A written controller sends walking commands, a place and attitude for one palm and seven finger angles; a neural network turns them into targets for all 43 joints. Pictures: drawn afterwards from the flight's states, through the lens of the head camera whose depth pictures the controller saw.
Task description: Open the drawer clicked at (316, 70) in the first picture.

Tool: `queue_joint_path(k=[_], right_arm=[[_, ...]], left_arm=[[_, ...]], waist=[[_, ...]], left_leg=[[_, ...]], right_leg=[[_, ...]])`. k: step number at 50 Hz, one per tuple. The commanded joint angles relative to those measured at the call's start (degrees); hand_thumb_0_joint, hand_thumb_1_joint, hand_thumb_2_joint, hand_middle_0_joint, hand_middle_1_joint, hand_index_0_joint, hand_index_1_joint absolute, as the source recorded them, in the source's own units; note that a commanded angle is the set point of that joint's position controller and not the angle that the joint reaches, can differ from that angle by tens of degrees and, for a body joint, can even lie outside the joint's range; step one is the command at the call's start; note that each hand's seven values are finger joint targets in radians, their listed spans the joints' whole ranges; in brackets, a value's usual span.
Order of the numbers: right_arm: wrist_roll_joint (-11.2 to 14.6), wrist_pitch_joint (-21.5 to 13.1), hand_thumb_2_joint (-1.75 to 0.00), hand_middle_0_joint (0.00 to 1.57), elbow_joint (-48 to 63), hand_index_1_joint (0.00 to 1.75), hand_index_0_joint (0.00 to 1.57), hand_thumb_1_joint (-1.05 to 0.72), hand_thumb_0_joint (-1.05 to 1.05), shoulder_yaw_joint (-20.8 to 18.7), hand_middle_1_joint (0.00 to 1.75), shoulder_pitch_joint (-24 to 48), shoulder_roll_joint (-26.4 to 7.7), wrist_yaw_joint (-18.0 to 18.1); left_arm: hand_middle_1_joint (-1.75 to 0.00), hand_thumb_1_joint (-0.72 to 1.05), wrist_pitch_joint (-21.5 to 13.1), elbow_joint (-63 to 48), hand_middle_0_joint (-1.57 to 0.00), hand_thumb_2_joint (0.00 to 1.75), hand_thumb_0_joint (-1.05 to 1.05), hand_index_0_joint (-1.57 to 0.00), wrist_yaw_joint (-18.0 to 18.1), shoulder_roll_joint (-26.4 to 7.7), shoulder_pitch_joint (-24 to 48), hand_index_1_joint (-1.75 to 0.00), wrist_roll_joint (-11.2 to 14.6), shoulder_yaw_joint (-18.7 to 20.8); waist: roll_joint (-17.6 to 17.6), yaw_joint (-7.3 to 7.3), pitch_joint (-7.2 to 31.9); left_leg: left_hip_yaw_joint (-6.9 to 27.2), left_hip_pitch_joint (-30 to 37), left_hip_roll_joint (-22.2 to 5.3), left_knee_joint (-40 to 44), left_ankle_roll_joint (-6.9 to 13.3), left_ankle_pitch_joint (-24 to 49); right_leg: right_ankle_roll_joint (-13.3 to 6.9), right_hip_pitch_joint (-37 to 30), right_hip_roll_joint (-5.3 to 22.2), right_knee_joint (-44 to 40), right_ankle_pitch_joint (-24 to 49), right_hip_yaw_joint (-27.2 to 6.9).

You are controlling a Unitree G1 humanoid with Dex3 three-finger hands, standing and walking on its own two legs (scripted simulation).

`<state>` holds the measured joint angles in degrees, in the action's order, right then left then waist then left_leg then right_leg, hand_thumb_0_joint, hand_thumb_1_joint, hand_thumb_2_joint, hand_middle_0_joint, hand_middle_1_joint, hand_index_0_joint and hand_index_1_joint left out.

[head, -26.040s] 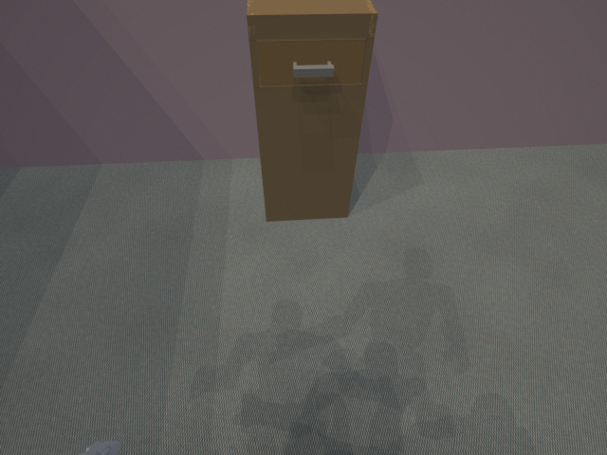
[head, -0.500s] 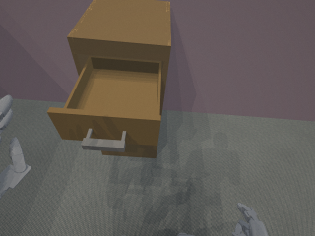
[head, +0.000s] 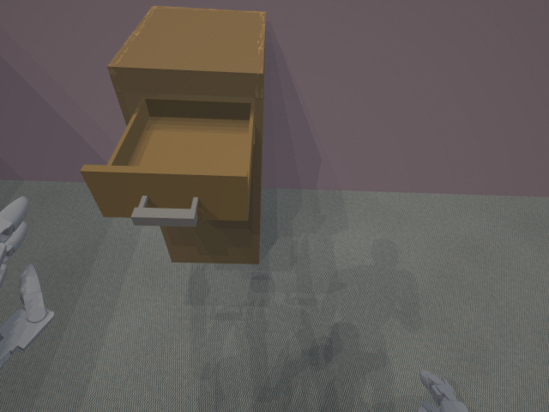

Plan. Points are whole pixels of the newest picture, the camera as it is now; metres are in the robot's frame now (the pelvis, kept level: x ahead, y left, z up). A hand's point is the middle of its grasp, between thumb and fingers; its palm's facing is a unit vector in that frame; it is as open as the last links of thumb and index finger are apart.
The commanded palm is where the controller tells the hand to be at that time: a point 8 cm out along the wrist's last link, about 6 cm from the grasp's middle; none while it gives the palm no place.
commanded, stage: stop stepping back and stand still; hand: left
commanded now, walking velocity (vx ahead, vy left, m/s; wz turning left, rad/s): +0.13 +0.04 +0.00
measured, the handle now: (167, 209) +0.51 +0.24 -0.05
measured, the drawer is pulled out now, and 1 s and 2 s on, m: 0.30 0.30 0.30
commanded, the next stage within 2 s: let the arm hang, fingers relaxed in 0.46 s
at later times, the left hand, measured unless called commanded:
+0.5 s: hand (26, 343) +0.16 +0.24 +0.16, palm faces +0.38 -0.82 -0.43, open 7.4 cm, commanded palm +0.10 +0.29 +0.17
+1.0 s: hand out of the picture -0.04 +0.21 -0.18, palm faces +0.06 -0.98 -0.20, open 7.0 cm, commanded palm none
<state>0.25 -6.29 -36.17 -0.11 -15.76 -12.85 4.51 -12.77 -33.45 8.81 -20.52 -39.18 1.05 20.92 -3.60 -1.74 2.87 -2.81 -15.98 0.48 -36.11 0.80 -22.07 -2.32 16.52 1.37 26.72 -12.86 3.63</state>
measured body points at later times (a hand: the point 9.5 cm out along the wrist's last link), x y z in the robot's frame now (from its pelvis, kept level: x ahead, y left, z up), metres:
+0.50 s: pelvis -0.03 +0.01 -0.01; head -0.04 +0.01 +0.44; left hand +0.13 +0.28 +0.18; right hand +0.11 -0.22 -0.10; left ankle -0.06 +0.13 -0.74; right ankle +0.01 -0.09 -0.74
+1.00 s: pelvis -0.02 +0.02 +0.00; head +0.02 +0.04 +0.45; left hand -0.04 +0.27 -0.16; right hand -0.02 -0.21 -0.15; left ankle -0.06 +0.12 -0.74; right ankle +0.01 -0.09 -0.74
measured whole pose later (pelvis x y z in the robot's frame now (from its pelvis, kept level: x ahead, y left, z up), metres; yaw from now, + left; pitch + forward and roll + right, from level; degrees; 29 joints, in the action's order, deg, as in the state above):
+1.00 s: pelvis -0.02 +0.02 +0.00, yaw +3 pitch -1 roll -1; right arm -0.6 1.4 -59.2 1.3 -18.3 -9.1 1.7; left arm 1.9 59.8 0.8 -12.1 -17.6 -0.9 1.0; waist -1.1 0.3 -5.6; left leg -2.2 -8.0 -0.2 -26.2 1.2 -17.3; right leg -0.9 12.5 0.2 24.4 -10.9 4.2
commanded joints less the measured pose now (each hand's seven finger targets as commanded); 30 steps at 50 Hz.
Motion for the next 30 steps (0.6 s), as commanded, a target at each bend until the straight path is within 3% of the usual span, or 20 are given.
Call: queue_joint_path(k=[1, 2, 3, 4, 7, 10, 13, 14, 15, 17, 18, 20, 21, 24, 25, 26, 27, 28, 29, 30], right_arm=[[-0.4, -5.5, -0.90, 0.20, 10.3, 0.30, 0.20, -0.90, 0.00, -2.7, 0.30, 7.5, -6.9, 0.6], [0.2, -5.5, -0.90, 0.20, 10.9, 0.30, 0.20, -0.90, 0.00, -3.6, 0.30, 7.5, -7.9, 0.2], [0.7, -5.1, -0.90, 0.20, 10.9, 0.30, 0.20, -0.90, 0.00, -3.7, 0.30, 7.4, -7.5, 0.0], [0.3, -4.8, -0.90, 0.20, 10.4, 0.30, 0.20, -0.90, 0.00, -2.5, 0.30, 8.0, -6.0, -0.2], [0.4, -4.9, -0.90, 0.20, 9.4, 0.30, 0.20, -0.90, 0.00, -2.6, 0.30, 8.2, -6.7, -0.2], [0.3, -4.8, -0.90, 0.20, 8.6, 0.30, 0.20, -0.90, 0.00, -2.9, 0.30, 7.7, -6.9, 0.1], [0.4, -3.9, -0.90, 0.20, 8.3, 0.30, 0.20, -0.90, 0.00, -3.0, 0.30, 7.0, -6.3, -0.1], [0.2, -3.7, -0.90, 0.20, 8.3, 0.30, 0.20, -0.90, 0.00, -2.7, 0.30, 7.0, -5.8, -0.3], [0.0, -3.5, -0.90, 0.20, 7.9, 0.30, 0.20, -0.90, 0.00, -2.5, 0.30, 6.4, -5.4, -0.4], [-0.2, -3.5, -0.90, 0.20, 8.3, 0.30, 0.20, -0.90, 0.00, -2.0, 0.30, 7.1, -5.2, -0.3], [-0.3, -3.6, -0.90, 0.20, 8.7, 0.30, 0.20, -0.90, 0.00, -1.8, 0.30, 7.5, -5.5, 0.0], [-0.5, -3.9, -0.90, 0.20, 9.0, 0.30, 0.20, -0.90, 0.00, -1.2, 0.30, 8.3, -5.7, 0.1], [-0.2, -3.8, -0.90, 0.20, 9.0, 0.30, 0.20, -0.90, 0.00, -1.0, 0.30, 8.6, -5.2, 0.2], [-0.2, -4.1, -0.90, 0.20, 9.0, 0.30, 0.20, -0.90, 0.00, -1.3, 0.30, 9.2, -5.5, 0.1], [-0.2, -4.2, -0.90, 0.20, 8.8, 0.30, 0.20, -0.90, 0.00, -1.3, 0.30, 8.8, -5.2, -0.1], [-0.2, -4.3, -0.90, 0.20, 8.8, 0.30, 0.20, -0.90, 0.00, -1.3, 0.30, 8.5, -5.2, -0.4], [0.0, -4.1, -0.90, 0.20, 8.6, 0.30, 0.20, -0.90, 0.00, -1.6, 0.30, 7.5, -5.0, -0.7], [-0.4, -5.2, -0.90, 0.20, -6.2, 0.30, 0.20, -0.90, 0.00, -4.8, 0.30, 5.8, -9.0, -5.0], [-0.8, -0.3, -0.90, 0.20, -5.1, 0.30, 0.20, -0.90, 0.00, -4.3, 0.30, -0.5, -7.0, -5.4], [-0.7, 2.3, -0.90, 0.20, -4.7, 0.30, 0.20, -0.90, 0.00, -3.4, 0.30, -3.0, -4.9, -5.2]], left_arm=[[-0.30, 0.90, -4.0, -14.2, -0.20, 0.90, 0.00, -0.20, 1.7, -10.3, 4.8, -0.30, 0.0, 4.8], [-0.30, 0.90, -3.9, -15.0, -0.20, 0.90, 0.00, -0.20, 1.4, -11.2, 4.0, -0.30, 0.0, 5.3], [-0.30, 0.90, -3.7, -14.2, -0.20, 0.90, 0.00, -0.20, 1.4, -12.3, 1.2, -0.30, 0.4, 7.2], [-0.30, 0.90, -3.9, -14.9, -0.20, 0.90, 0.00, -0.20, 1.5, -11.3, 1.1, -0.30, 0.1, 6.6], [-0.30, 0.90, -4.0, -12.8, -0.20, 0.90, 0.00, -0.20, 1.8, -10.4, 2.3, -0.30, 0.2, 6.5], [-0.30, 0.90, -3.7, -8.0, -0.20, 0.90, 0.00, -0.20, 1.9, -9.6, 4.1, -0.30, 0.3, 6.5], [-0.30, 0.90, -3.3, -6.0, -0.20, 0.90, 0.00, -0.20, 1.6, -9.5, 5.9, -0.30, 0.3, 5.8], [-0.30, 0.90, -3.3, -7.2, -0.20, 0.90, 0.00, -0.20, 1.5, -9.6, 7.5, -0.30, 0.1, 5.4], [-0.30, 0.90, -3.3, -6.9, -0.20, 0.90, 0.00, -0.20, 1.6, -9.6, 7.5, -0.30, 0.2, 5.6], [-0.30, 0.90, -3.2, -8.9, -0.20, 0.90, 0.00, -0.20, 1.6, -9.0, 7.5, -0.30, 0.2, 4.7], [-0.30, 0.90, -3.2, -10.0, -0.20, 0.90, 0.00, -0.20, 1.6, -9.5, 7.0, -0.30, 0.3, 5.0], [-0.30, 0.90, -3.5, -11.1, -0.20, 0.90, 0.00, -0.20, 1.8, -8.6, 7.8, -0.30, -0.3, 4.3], [-0.30, 0.90, -3.3, -10.6, -0.20, 0.90, 0.00, -0.20, 2.0, -9.0, 8.2, -0.30, -0.7, 4.8], [-0.30, 0.90, -3.1, -10.1, -0.20, 0.90, 0.00, -0.20, 1.9, -10.2, 6.9, -0.30, -0.1, 6.2], [-0.30, 0.90, -3.4, -9.0, -0.20, 0.90, 0.00, -0.20, 1.6, -9.7, 5.7, -0.30, 0.4, 6.4], [-0.30, 0.90, -3.9, -9.3, -0.20, 0.90, 0.00, -0.20, 1.2, -9.2, 5.9, -0.30, 0.6, 5.8], [-0.30, 0.90, -4.1, -8.2, -0.20, 0.90, 0.00, -0.20, 1.2, -9.7, 4.1, -0.30, 0.9, 6.6], [-0.30, 0.90, 5.6, 38.6, -0.20, 0.90, 0.00, -0.20, -6.4, -1.3, 10.9, -0.30, -4.4, -16.8], [-0.30, 0.90, 11.2, 39.5, -0.20, 0.90, 0.00, -0.20, -7.8, -0.1, 9.8, -0.30, -4.5, -13.7], [-0.30, 0.90, 12.3, 40.9, -0.20, 0.90, 0.00, -0.20, -8.1, 0.7, 11.5, -0.30, -3.9, -13.7]], waist=[[7.2, 1.07, 2.2], [9.0, 1.66, 3.4], [9.8, 1.74, 5.1], [14.2, 1.11, 3.3], [9.5, 0.76, -2.4], [4.6, 0.17, -5.1], [-2.9, -0.20, -4.6], [-4.4, -0.36, -3.2], [-5.2, -0.53, -1.5], [-0.9, -0.38, -1.2], [3.2, -0.24, -2.2], [13.5, 0.18, -5.5], [14.3, 0.20, -6.0], [6.8, 0.60, -2.4], [6.9, 0.51, -1.5], [7.6, 0.48, -1.6], [3.1, 0.43, -1.1], [-1.7, -2.69, -0.1], [-4.2, -1.49, 2.9], [-8.2, -0.76, 3.3]], left_leg=[[3.4, 3.6, -6.4, 22.1, 3.0, 10.5], [5.8, 5.1, -9.3, 19.9, 3.6, 15.7], [6.5, 6.5, -10.4, 17.9, 3.7, 17.2], [7.6, 3.5, -9.7, 19.3, 3.4, 14.9], [8.4, -6.6, -9.9, 20.3, 4.0, -1.6], [6.4, -9.0, -6.8, 16.1, 3.7, -9.9], [1.2, -7.0, -1.8, 3.8, 2.4, -7.2], [0.4, -5.2, -1.0, 1.9, 2.2, -5.3], [0.2, -3.2, -1.1, 2.9, 2.2, -3.7], [1.0, 0.9, -1.8, 9.9, 2.7, -2.6], [3.7, 1.5, -3.8, 15.0, 3.3, -3.3], [14.6, -3.3, -11.1, 23.9, 5.6, -11.6], [16.6, -7.6, -13.3, 24.9, 6.5, -13.6], [9.6, -6.4, -9.1, 15.5, 4.4, 6.5], [7.2, -6.8, -6.8, 13.6, 3.2, 6.7], [5.8, -7.5, -5.0, 12.9, 2.4, 2.4], [4.7, -6.8, -3.8, 9.5, 2.0, 1.9], [2.0, -2.3, -3.7, -3.6, 0.0, 9.6], [2.8, -0.7, -3.0, -1.8, -0.6, 8.9], [2.4, -2.8, -2.2, -2.2, -0.2, 9.4]], right_leg=[[1.3, -10.9, 6.7, -2.8, 6.2, -8.6], [2.3, -10.1, 4.6, 0.0, 7.4, -6.8], [2.5, -8.5, 3.6, 1.0, 5.8, -5.3], [2.3, -7.6, 3.1, 2.1, 3.2, -2.8], [2.0, -7.8, 1.5, 1.9, -5.1, -2.5], [0.7, -3.9, 2.7, -3.8, -15.2, -9.0], [-2.8, 0.5, 8.9, -12.1, -24.9, -19.3], [-3.9, 0.5, 11.1, -13.2, -24.4, -20.6], [-4.2, 0.1, 11.7, -12.8, -23.2, -19.3], [-2.8, 1.1, 9.0, -9.6, -19.9, -14.7], [-1.6, 2.0, 6.2, -5.9, -17.8, -11.6], [1.3, 2.6, -0.1, 4.5, -13.3, -4.7], [1.9, 0.1, -0.9, 8.4, -9.7, -2.3], [1.4, -6.7, 0.8, 2.5, 2.8, -4.2], [0.6, -8.3, 2.3, 0.7, 4.6, -7.1], [0.2, -8.1, 3.5, -1.7, 0.7, -9.5], [-0.7, -7.4, 5.5, -4.6, -1.9, -13.0], [-2.1, -0.2, 10.9, 1.3, 15.7, -10.9], [-3.2, -0.9, 11.5, 2.3, 20.2, -11.8], [-3.3, -3.2, 10.2, 2.2, 18.4, -8.7]])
